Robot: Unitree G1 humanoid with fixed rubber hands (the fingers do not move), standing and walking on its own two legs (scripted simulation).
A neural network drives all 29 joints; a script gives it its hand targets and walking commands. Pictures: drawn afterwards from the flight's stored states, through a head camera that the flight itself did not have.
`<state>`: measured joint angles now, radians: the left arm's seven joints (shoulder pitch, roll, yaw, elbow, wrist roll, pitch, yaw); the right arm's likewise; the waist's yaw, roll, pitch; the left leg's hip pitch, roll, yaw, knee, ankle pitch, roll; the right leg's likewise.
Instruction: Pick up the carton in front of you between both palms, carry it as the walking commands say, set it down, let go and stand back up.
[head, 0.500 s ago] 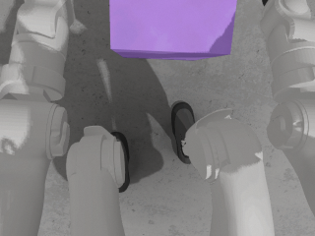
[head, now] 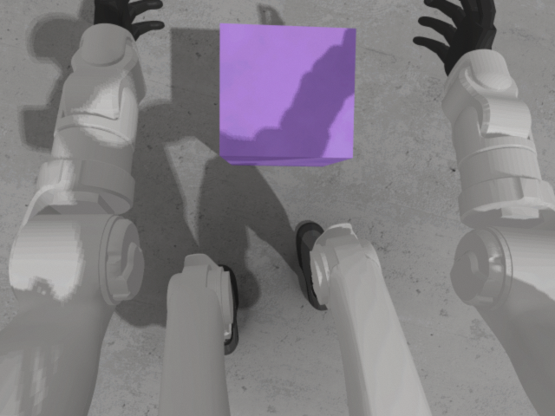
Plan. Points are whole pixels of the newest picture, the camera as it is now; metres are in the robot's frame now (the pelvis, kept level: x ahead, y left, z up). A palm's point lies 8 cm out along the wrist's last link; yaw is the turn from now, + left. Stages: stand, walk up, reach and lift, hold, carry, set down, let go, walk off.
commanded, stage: set down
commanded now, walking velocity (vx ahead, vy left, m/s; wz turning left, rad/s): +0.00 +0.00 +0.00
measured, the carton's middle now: (282, 110) +0.52 -0.09 -0.37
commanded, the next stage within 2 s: let go in 0.38 s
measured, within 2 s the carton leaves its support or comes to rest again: neither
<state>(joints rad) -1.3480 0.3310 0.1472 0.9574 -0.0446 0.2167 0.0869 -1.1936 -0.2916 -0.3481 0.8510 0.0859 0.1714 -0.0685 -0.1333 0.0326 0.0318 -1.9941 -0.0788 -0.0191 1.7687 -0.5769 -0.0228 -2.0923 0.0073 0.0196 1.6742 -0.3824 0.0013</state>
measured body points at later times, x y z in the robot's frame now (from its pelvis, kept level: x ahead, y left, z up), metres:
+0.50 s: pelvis +0.03 -0.01 +0.14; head +0.32 -0.03 +0.48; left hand +0.58 +0.10 +0.04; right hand +0.49 -0.29 +0.04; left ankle +0.08 +0.12 -0.46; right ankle +0.13 -0.12 -0.46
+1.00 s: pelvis +0.09 -0.02 +0.25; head +0.25 -0.03 +0.67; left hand +0.42 +0.16 +0.14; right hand +0.34 -0.28 +0.15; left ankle +0.08 +0.12 -0.46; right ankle +0.13 -0.12 -0.46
